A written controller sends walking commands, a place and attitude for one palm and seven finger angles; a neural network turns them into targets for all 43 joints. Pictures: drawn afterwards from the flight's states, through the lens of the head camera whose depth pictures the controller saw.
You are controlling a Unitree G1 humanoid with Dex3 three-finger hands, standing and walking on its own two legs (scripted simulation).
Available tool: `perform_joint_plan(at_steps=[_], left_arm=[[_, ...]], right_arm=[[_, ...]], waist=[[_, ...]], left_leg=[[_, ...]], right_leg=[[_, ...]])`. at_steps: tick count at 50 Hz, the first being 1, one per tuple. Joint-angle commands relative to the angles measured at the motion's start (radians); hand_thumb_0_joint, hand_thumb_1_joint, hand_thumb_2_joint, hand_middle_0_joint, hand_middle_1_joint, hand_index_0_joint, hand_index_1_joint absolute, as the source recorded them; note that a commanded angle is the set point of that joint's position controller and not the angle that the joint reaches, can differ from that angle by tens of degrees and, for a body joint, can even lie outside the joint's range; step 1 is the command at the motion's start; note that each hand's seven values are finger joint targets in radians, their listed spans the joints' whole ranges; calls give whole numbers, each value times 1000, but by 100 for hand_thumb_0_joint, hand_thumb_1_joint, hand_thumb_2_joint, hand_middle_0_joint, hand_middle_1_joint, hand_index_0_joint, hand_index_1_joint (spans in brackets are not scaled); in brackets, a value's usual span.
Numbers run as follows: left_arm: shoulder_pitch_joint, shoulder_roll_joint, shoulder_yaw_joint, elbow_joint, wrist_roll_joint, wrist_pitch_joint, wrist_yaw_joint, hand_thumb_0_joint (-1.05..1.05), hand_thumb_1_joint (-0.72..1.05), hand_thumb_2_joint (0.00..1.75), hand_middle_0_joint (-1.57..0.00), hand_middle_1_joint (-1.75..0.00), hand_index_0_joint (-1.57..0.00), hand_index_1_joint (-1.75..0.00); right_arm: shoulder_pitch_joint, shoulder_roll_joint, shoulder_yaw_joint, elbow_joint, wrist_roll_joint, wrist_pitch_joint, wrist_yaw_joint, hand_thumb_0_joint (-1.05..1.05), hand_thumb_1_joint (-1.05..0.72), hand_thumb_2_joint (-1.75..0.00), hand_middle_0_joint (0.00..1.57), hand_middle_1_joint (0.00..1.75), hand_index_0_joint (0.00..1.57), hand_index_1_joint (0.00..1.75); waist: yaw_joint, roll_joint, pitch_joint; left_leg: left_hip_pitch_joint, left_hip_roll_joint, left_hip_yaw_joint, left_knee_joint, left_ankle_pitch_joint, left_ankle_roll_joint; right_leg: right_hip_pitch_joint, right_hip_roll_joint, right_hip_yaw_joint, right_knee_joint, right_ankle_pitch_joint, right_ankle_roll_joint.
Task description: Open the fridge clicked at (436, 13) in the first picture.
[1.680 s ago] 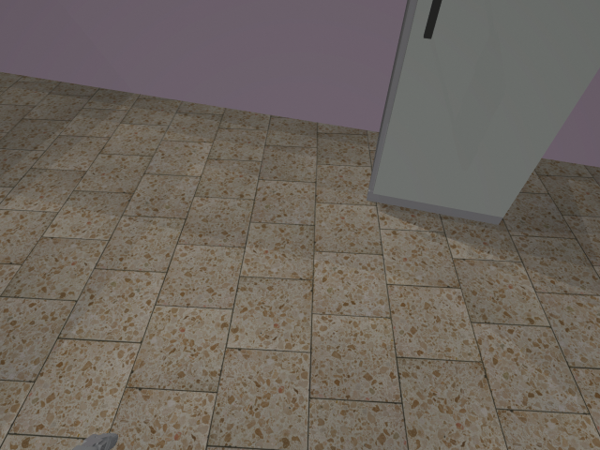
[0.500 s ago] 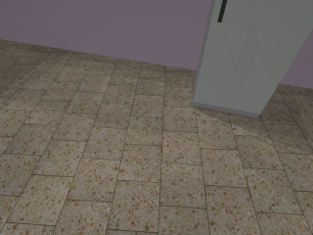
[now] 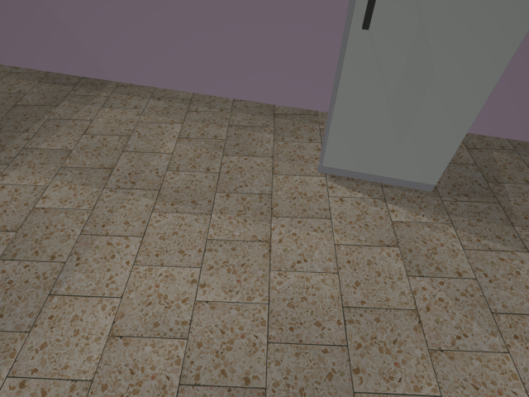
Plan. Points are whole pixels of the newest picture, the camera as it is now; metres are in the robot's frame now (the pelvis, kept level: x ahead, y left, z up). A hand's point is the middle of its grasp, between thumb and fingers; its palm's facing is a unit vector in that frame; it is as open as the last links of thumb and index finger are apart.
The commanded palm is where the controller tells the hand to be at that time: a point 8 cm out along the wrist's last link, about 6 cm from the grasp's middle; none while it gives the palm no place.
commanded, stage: walk to a spot facing it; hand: left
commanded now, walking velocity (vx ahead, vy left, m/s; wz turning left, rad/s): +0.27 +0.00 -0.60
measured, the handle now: out of the picture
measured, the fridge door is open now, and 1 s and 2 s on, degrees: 0 0 0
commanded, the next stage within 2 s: none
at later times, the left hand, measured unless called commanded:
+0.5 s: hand out of the picture +0.07 +0.15 -0.16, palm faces -0.15 -0.97 -0.18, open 7.4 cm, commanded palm none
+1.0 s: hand (252, 220) +0.54 +0.07 -0.16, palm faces -0.54 -0.81 -0.22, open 7.4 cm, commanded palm none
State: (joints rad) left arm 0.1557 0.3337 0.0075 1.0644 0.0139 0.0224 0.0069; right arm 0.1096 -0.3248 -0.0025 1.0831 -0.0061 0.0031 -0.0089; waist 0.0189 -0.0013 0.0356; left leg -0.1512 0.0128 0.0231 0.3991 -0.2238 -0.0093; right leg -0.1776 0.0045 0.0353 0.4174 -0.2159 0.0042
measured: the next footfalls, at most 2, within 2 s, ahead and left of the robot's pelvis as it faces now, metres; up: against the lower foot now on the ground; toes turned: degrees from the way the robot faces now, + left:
left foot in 0.66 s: +0.32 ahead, +0.08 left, +0.00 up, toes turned -15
right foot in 1.16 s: +0.42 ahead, -0.25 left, +0.00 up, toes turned -46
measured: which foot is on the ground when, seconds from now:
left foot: down 0.00-0.22, up 0.24-0.64, down 0.66-1.00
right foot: down 0.00-0.66, up 0.68-1.00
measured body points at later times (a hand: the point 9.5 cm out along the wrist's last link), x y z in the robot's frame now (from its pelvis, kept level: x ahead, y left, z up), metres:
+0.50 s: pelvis +0.10 -0.03 +0.00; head +0.13 -0.04 +0.45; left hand +0.08 +0.20 -0.15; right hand +0.14 -0.29 -0.14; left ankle +0.18 +0.10 -0.68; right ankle +0.01 -0.11 -0.74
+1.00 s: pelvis +0.31 -0.03 +0.00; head +0.35 -0.04 +0.44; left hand +0.56 +0.12 -0.14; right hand +0.14 -0.22 -0.14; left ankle +0.28 +0.09 -0.74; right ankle +0.32 -0.20 -0.68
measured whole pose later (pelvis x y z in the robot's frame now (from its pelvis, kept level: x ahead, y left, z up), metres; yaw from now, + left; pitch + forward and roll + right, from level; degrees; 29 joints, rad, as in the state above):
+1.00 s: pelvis +0.31 -0.03 +0.00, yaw -33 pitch +1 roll +0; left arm 0.09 0.26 0.10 0.89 0.04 0.04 -0.05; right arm 0.38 -0.20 -0.05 1.03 -0.02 -0.07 -0.02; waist -0.03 -0.03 0.06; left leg -0.03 0.07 0.32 0.38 -0.35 0.00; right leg -0.63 -0.10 -0.07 0.92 -0.17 0.02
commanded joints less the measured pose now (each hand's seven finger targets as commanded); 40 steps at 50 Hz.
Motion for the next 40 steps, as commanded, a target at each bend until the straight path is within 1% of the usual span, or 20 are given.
perform_joint_plan(at_steps=[1,3,5,7,9,10,11,12,14,16,18,26,28,30,31,32,33,34,36,40], left_arm=[[41,98,29,-85,6,8,-7,0,90,90,-20,-30,-20,-30],[49,84,39,-119,12,12,-23,0,90,90,-20,-30,-20,-30],[60,54,49,-146,12,8,-34,0,90,90,-20,-30,-20,-30],[66,27,57,-166,13,-1,-45,0,90,90,-20,-30,-20,-30],[172,-3,62,-142,15,-14,-49,0,90,90,-20,-30,-20,-30],[285,21,71,-109,17,-27,-43,0,90,90,-20,-30,-20,-30],[371,147,96,-88,24,-46,-22,0,90,90,-20,-30,-20,-30],[436,145,94,-89,0,-53,-3,0,90,90,-20,-30,-20,-30],[321,97,81,-109,5,-63,0,0,90,90,-20,-30,-20,-30],[255,52,74,-125,10,-74,1,0,90,90,-20,-30,-20,-30],[275,38,75,-112,9,-84,-2,0,90,90,-20,-30,-20,-30],[322,32,85,-76,17,-83,4,0,90,90,-20,-30,-20,-30],[293,41,93,-85,18,-78,6,0,90,90,-20,-30,-20,-30],[253,40,98,-94,12,-76,5,0,90,90,-20,-30,-20,-30],[232,23,101,-99,8,-76,1,0,90,90,-20,-30,-20,-30],[263,-35,100,-119,-6,-71,-11,0,90,90,-20,-30,-20,-30],[246,-65,93,-148,-5,-79,-22,0,90,90,-20,-30,-20,-30],[194,-42,92,-151,3,-73,-21,0,90,90,-20,-30,-20,-30],[114,-47,96,-160,15,-59,-44,0,90,90,-20,-30,-20,-30],[125,-93,91,-165,23,-16,-60,0,90,90,-20,-30,-20,-30]], right_arm=[[58,-132,-37,-74,-11,-2,-15,0,-90,-90,20,30,20,30],[61,-159,-55,-100,-16,0,-10,0,-90,-90,20,30,20,30],[66,-190,-72,-121,-13,-10,-8,0,-90,-90,20,30,20,30],[66,-172,-78,-134,-16,-21,-7,0,-90,-90,20,30,20,30],[52,-145,-75,-138,-19,-23,-6,0,-90,-90,20,30,20,30],[36,-111,-70,-151,-16,-22,-3,0,-90,-90,20,30,20,30],[17,-19,-50,-200,-4,-22,5,0,-90,-90,20,30,20,30],[-89,-56,-50,-247,-13,-35,6,0,-90,-90,20,30,20,30],[-75,-39,-60,-235,-13,-44,12,0,-90,-90,20,30,20,30],[-14,-12,-66,-201,-17,-42,19,0,-90,-90,20,30,20,30],[10,17,-65,-194,-16,-37,21,0,-90,-90,20,30,20,30],[-103,60,-65,-263,-6,-54,29,0,-90,-90,20,30,20,30],[-85,56,-63,-266,-3,-64,27,0,-90,-90,20,30,20,30],[26,31,-70,-233,-5,-74,13,0,-90,-90,20,30,20,30],[176,-16,-82,-188,-6,-79,-3,0,-90,-90,20,30,20,30],[320,-135,-109,-152,-23,-85,-17,0,-90,-90,20,30,20,30],[401,-182,-111,-138,-23,-76,-15,0,-90,-90,20,30,20,30],[334,-133,-98,-143,-19,-72,-14,0,-90,-90,20,30,20,30],[201,-21,-71,-173,-17,-79,-13,0,-90,-90,20,30,20,30],[187,27,-60,-154,-17,-101,-20,0,-90,-90,20,30,20,30]], waist=[[-20,26,-51],[-21,85,26],[-20,190,56],[-10,165,55],[40,109,43],[85,-16,22],[106,-396,21],[145,-279,47],[62,-111,96],[10,-67,63],[2,-84,28],[41,-126,28],[33,-154,15],[-27,-124,-18],[-91,-48,-91],[-133,190,-215],[-137,329,-223],[-124,235,-159],[-63,148,34],[-9,132,14]], left_leg=[[28,154,-73,-33,-115,34],[-19,206,-150,-111,-375,72],[-72,325,-233,-187,-429,140],[-72,345,-180,-146,-313,157],[-171,280,-54,34,-233,105],[-269,195,38,262,-257,46],[-583,40,166,624,-416,-33],[-630,58,16,717,-376,-20],[-619,107,-39,760,-216,-22],[-533,114,-18,706,-119,-39],[-507,106,7,659,-58,-52],[-443,67,37,386,-19,-51],[-336,50,41,283,-43,-38],[-106,20,58,121,10,-26],[136,49,35,58,29,-12],[387,310,-264,20,-40,62],[394,515,-518,-104,-76,151],[249,525,-517,-172,-252,163],[17,432,-344,-209,-269,132],[-19,338,-22,-189,56,102]], right_leg=[[-109,-60,96,25,-60,-27],[-212,-3,68,103,-269,-23],[-229,21,-39,329,-234,-9],[-222,-24,-60,350,-274,-6],[-33,-6,-110,197,-190,-12],[102,-29,-34,41,-173,-38],[239,-306,465,-174,-248,-155],[163,-380,652,-260,-195,-232],[85,-335,561,-242,-221,-259],[39,-271,406,-218,-86,-226],[60,-224,303,-196,76,-206],[93,-193,291,-148,179,-184],[71,-184,290,-104,237,-172],[-11,-138,266,20,301,-141],[-113,-80,212,189,304,-111],[-315,35,101,475,11,-62],[-461,77,5,750,-367,-30],[-488,15,37,875,-340,-33],[-513,-77,5,912,-184,-25],[-465,-114,-30,812,-44,6]])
